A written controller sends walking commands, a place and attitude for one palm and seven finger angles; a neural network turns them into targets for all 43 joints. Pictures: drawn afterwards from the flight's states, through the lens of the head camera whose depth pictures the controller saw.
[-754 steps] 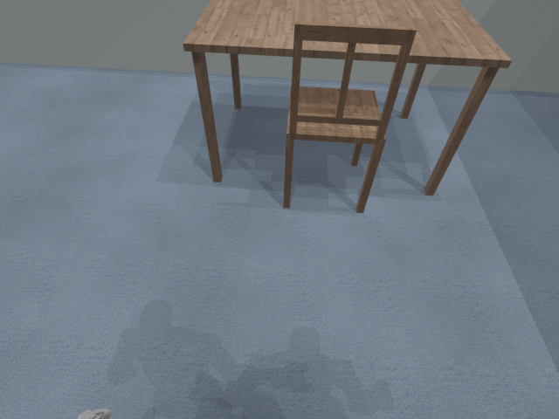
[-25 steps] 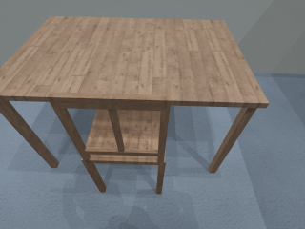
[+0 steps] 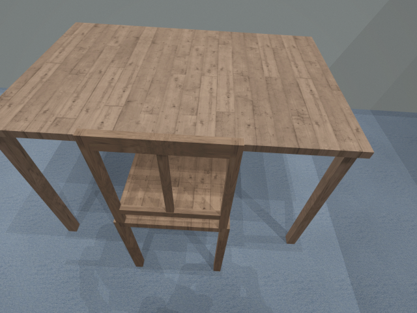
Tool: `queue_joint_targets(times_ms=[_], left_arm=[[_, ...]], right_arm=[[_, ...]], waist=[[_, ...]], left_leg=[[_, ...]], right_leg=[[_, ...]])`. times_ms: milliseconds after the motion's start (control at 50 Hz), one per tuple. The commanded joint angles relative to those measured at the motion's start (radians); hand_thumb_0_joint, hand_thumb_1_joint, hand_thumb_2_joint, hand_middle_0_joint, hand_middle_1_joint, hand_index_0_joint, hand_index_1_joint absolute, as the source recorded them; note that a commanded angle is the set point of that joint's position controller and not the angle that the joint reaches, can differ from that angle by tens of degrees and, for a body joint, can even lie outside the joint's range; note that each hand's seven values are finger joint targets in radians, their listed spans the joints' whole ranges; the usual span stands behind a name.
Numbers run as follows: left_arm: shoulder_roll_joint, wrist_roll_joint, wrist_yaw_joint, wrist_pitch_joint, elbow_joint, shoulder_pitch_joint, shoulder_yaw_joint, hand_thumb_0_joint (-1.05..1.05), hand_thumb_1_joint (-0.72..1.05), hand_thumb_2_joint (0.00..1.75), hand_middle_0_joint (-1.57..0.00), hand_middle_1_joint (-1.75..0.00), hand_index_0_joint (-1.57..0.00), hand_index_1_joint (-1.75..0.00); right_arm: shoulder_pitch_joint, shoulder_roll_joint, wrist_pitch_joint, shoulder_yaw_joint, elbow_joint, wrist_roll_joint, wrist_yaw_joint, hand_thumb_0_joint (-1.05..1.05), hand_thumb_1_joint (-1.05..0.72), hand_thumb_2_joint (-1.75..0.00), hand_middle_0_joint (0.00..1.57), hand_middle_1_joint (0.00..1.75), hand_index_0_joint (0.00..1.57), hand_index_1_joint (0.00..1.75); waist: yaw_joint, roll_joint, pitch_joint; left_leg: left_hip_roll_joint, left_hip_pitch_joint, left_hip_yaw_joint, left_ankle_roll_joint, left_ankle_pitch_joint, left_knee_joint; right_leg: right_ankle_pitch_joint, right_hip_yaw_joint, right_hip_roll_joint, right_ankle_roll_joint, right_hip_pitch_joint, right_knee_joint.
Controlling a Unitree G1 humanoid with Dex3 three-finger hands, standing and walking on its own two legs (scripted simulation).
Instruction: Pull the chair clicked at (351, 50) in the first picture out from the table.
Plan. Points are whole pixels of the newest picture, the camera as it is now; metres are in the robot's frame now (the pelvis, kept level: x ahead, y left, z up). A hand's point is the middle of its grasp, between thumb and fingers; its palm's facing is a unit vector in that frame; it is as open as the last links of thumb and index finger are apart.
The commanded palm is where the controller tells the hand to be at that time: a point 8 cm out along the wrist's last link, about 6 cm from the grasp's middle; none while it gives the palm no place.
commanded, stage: look again from close up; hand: left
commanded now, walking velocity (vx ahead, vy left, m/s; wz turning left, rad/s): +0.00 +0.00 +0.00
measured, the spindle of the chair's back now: (166, 185) +0.45 +0.14 -0.10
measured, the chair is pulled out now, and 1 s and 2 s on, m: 0.00 0.00 0.00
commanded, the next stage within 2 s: raise the hand toward the chair's back in 0.14 s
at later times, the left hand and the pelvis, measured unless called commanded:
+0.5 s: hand (125, 264) +0.20 +0.17 -0.01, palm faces +0.15 -0.99 -0.03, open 8.0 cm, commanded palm +0.13 +0.23 -0.06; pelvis -0.03 -0.01 -0.04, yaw +2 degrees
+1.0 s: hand (126, 284) +0.18 +0.17 -0.06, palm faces +0.00 -1.00 -0.02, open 12.2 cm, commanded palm +0.15 +0.23 -0.05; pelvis -0.04 -0.03 -0.10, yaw +2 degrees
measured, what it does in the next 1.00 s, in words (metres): lowers itself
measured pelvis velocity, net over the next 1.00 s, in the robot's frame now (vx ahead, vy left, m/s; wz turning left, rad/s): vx -0.04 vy -0.03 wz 0.03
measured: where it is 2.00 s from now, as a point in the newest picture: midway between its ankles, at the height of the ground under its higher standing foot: outside the picture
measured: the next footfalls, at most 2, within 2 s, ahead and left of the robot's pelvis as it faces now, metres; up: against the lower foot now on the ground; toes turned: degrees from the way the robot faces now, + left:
none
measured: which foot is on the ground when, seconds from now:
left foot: down 0.00-1.00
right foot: down 0.00-1.00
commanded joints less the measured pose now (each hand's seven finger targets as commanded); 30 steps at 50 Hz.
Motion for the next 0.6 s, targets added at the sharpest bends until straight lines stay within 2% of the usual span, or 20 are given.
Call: queue_joint_targets(times_ms=[0, 80, 200, 220, 240, 260, 280, 300, 320, 340, 360, 380, 400, 420, 440, 480, 500, 520, 560, 580], left_arm=[[0.101, 0.002, 0.003, -0.013, -0.018, 0.078, 0.014, 0.00, 0.90, 0.90, -0.20, -0.30, -0.20, -0.30], [0.100, 0.002, 0.004, -0.013, -0.010, 0.088, 0.013, 0.00, 0.90, 0.90, -0.20, -0.30, -0.20, -0.30], [0.101, 0.003, 0.004, -0.011, -0.003, 0.093, 0.013, 0.00, 0.90, 0.90, -0.20, -0.30, -0.20, -0.30], [0.104, 0.021, 0.036, -0.030, 0.012, 0.110, 0.007, 0.00, 0.90, 0.90, -0.20, -0.30, -0.20, -0.30], [0.301, -0.176, 0.036, -0.215, -1.548, -0.585, 0.104, 0.00, 0.88, 0.89, -0.20, -0.30, -0.20, -0.30], [0.218, -0.108, 0.078, -0.167, -1.322, -0.210, 0.084, 0.00, 0.85, 0.88, -0.20, -0.29, -0.20, -0.29], [-0.050, -0.126, 0.086, -0.048, -1.004, 0.143, -0.072, 0.00, 0.83, 0.87, -0.19, -0.29, -0.19, -0.29], [-0.113, -0.160, 0.076, -0.028, -1.069, 0.136, -0.106, 0.00, 0.81, 0.86, -0.19, -0.29, -0.19, -0.29], [-0.046, -0.183, 0.067, -0.089, -1.199, -0.021, -0.082, 0.00, 0.78, 0.85, -0.19, -0.28, -0.19, -0.28], [0.004, -0.172, 0.053, -0.136, -1.148, -0.009, -0.024, 0.00, 0.76, 0.84, -0.19, -0.28, -0.19, -0.28], [0.053, -0.175, 0.034, -0.195, -1.070, -0.014, 0.048, 0.00, 0.74, 0.83, -0.18, -0.27, -0.18, -0.27], [0.044, -0.181, -0.004, -0.265, -0.962, -0.011, 0.081, 0.00, 0.71, 0.82, -0.18, -0.27, -0.18, -0.27], [0.082, -0.187, -0.051, -0.338, -0.831, 0.037, 0.158, 0.00, 0.69, 0.81, -0.18, -0.27, -0.18, -0.27], [0.045, -0.203, -0.114, -0.425, -0.787, 0.062, 0.147, 0.00, 0.67, 0.80, -0.18, -0.26, -0.18, -0.26], [0.023, -0.218, -0.187, -0.510, -0.789, 0.100, 0.135, 0.00, 0.64, 0.79, -0.17, -0.26, -0.17, -0.26], [0.106, -0.237, -0.326, -0.625, -0.780, 0.146, 0.195, 0.00, 0.60, 0.77, -0.17, -0.25, -0.17, -0.25], [0.175, -0.233, -0.354, -0.610, -0.729, 0.201, 0.277, 0.00, 0.57, 0.76, -0.17, -0.25, -0.17, -0.25], [0.173, -0.256, -0.378, -0.574, -0.820, 0.185, 0.262, 0.00, 0.55, 0.75, -0.16, -0.25, -0.16, -0.25], [0.202, -0.312, -0.380, -0.489, -0.974, 0.131, 0.292, 0.00, 0.50, 0.73, -0.16, -0.24, -0.16, -0.24], [0.212, -0.322, -0.365, -0.469, -1.073, 0.078, 0.298, 0.00, 0.48, 0.72, -0.16, -0.23, -0.16, -0.23]], right_arm=[[0.040, -0.104, -0.008, -0.017, -0.029, 0.006, -0.002, 0.00, -0.90, -0.90, 0.20, 0.30, 0.20, 0.30], [0.034, -0.112, -0.009, -0.017, -0.026, 0.005, -0.002, 0.00, -0.90, -0.90, 0.20, 0.30, 0.20, 0.30], [0.031, -0.109, -0.010, -0.016, -0.019, 0.008, -0.004, 0.00, -0.90, -0.90, 0.20, 0.30, 0.20, 0.30], [-0.005, -0.139, -0.013, -0.014, -0.089, 0.007, -0.002, 0.00, -0.90, -0.90, 0.20, 0.30, 0.20, 0.30], [0.061, -0.290, -0.138, -0.058, -0.435, 0.051, -0.033, 0.00, -0.90, -0.90, 0.20, 0.30, 0.20, 0.30], [-0.033, -0.190, -0.237, -0.016, -0.375, 0.050, -0.057, 0.00, -0.90, -0.90, 0.20, 0.30, 0.20, 0.30], [0.003, -0.145, -0.263, -0.018, -0.325, 0.063, -0.047, 0.00, -0.90, -0.90, 0.20, 0.30, 0.20, 0.30], [0.029, -0.165, -0.272, -0.035, -0.348, 0.065, -0.041, 0.00, -0.90, -0.90, 0.20, 0.30, 0.20, 0.30], [-0.026, -0.209, -0.286, -0.044, -0.424, 0.063, -0.040, 0.00, -0.90, -0.90, 0.20, 0.30, 0.20, 0.30], [-0.041, -0.216, -0.291, -0.047, -0.455, 0.047, -0.044, 0.00, -0.90, -0.90, 0.20, 0.30, 0.20, 0.30], [-0.051, -0.236, -0.283, -0.053, -0.475, 0.031, -0.048, 0.00, -0.90, -0.90, 0.20, 0.30, 0.20, 0.30], [-0.065, -0.229, -0.277, -0.056, -0.484, 0.019, -0.048, 0.00, -0.90, -0.90, 0.20, 0.30, 0.20, 0.30], [-0.073, -0.228, -0.269, -0.066, -0.496, 0.023, -0.039, 0.00, -0.90, -0.90, 0.20, 0.30, 0.20, 0.30], [-0.097, -0.219, -0.266, -0.070, -0.517, 0.012, -0.026, 0.00, -0.90, -0.90, 0.20, 0.30, 0.20, 0.30], [-0.113, -0.214, -0.268, -0.079, -0.550, 0.008, -0.009, 0.00, -0.90, -0.90, 0.20, 0.30, 0.20, 0.30], [-0.134, -0.218, -0.269, -0.093, -0.625, 0.018, 0.020, 0.00, -0.90, -0.90, 0.20, 0.30, 0.20, 0.30], [-0.138, -0.220, -0.259, -0.101, -0.650, 0.031, 0.030, 0.00, -0.90, -0.90, 0.20, 0.30, 0.20, 0.30], [-0.167, -0.226, -0.245, -0.094, -0.714, 0.042, 0.032, 0.00, -0.90, -0.90, 0.20, 0.30, 0.20, 0.30], [-0.190, -0.217, -0.217, -0.087, -0.778, 0.061, 0.010, 0.00, -0.90, -0.90, 0.20, 0.30, 0.20, 0.30], [-0.184, -0.208, -0.208, -0.082, -0.794, 0.062, -0.002, 0.00, -0.90, -0.90, 0.20, 0.30, 0.20, 0.30]], waist=[[-0.004, 0.013, 0.041], [-0.007, 0.022, 0.016], [-0.001, 0.017, 0.037], [0.000, 0.035, 0.068], [-0.131, 0.210, -0.428], [-0.027, 0.303, -0.443], [-0.065, 0.246, -0.247], [-0.054, 0.169, -0.165], [-0.067, 0.075, -0.065], [-0.072, -0.026, -0.040], [-0.081, -0.115, -0.024], [-0.080, -0.165, -0.019], [-0.046, -0.203, -0.023], [-0.019, -0.229, -0.055], [0.012, -0.206, -0.103], [0.037, -0.088, -0.199], [0.072, -0.004, -0.239], [0.079, 0.028, -0.280], [0.070, 0.001, -0.340], [0.057, 0.030, -0.352]], left_leg=[[0.129, 0.065, -0.146, -0.008, 0.131, -0.110], [0.130, 0.093, -0.146, -0.010, 0.147, -0.113], [0.133, 0.085, -0.149, -0.006, 0.155, -0.129], [0.151, 0.038, -0.149, -0.033, 0.444, 0.058], [0.078, 0.364, -0.163, -0.066, 0.440, -0.027], [0.138, 0.419, -0.179, -0.078, 0.482, -0.065], [0.121, 0.281, -0.195, -0.078, 0.390, -0.102], [0.101, 0.156, -0.200, -0.086, 0.262, -0.100], [0.096, 0.033, -0.204, -0.071, 0.056, -0.058], [0.074, -0.062, -0.209, -0.063, -0.127, -0.009], [0.054, -0.162, -0.202, -0.056, -0.194, 0.059], [0.044, -0.239, -0.189, -0.052, -0.194, 0.141], [0.036, -0.328, -0.164, -0.060, -0.191, 0.215], [0.033, -0.410, -0.147, -0.068, -0.201, 0.285], [0.028, -0.467, -0.131, -0.070, -0.202, 0.347], [0.015, -0.540, -0.112, -0.068, -0.169, 0.447], [0.009, -0.543, -0.097, -0.066, -0.153, 0.462], [0.001, -0.548, -0.086, -0.061, -0.182, 0.455], [-0.010, -0.582, -0.060, -0.043, -0.200, 0.485], [-0.003, -0.574, -0.071, -0.039, -0.212, 0.489]], right_leg=[[0.141, 0.052, -0.065, -0.046, -0.105, -0.099], [0.155, 0.054, -0.069, -0.043, -0.098, -0.099], [0.154, 0.045, -0.069, -0.039, -0.090, -0.112], [0.353, 0.086, -0.087, -0.034, -0.132, -0.107], [0.336, -0.060, 0.013, -0.047, -0.144, 0.028], [0.092, -0.045, 0.028, -0.061, -0.210, 0.151], [0.002, -0.053, 0.024, -0.046, -0.314, 0.214], [-0.027, -0.065, 0.028, -0.037, -0.337, 0.224], [-0.047, -0.078, 0.023, -0.043, -0.339, 0.168], [-0.061, -0.091, 0.038, -0.043, -0.374, 0.115], [-0.092, -0.094, 0.040, -0.041, -0.436, 0.106], [-0.126, -0.097, 0.043, -0.041, -0.518, 0.151], [-0.167, -0.097, 0.047, -0.049, -0.572, 0.207], [-0.220, -0.094, 0.046, -0.053, -0.642, 0.278], [-0.240, -0.078, 0.047, -0.059, -0.681, 0.337], [-0.212, -0.035, 0.040, -0.072, -0.686, 0.416], [-0.192, -0.011, 0.036, -0.078, -0.656, 0.428], [-0.210, -0.007, 0.033, -0.074, -0.628, 0.434], [-0.262, 0.065, 0.022, -0.054, -0.553, 0.382], [-0.290, 0.068, 0.026, -0.051, -0.577, 0.376]])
